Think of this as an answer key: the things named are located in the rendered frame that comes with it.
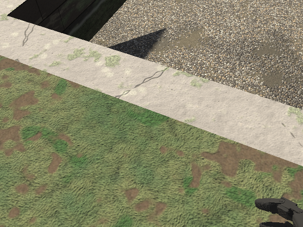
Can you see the robot right hand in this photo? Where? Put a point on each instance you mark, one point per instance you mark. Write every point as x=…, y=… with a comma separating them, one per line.
x=285, y=208

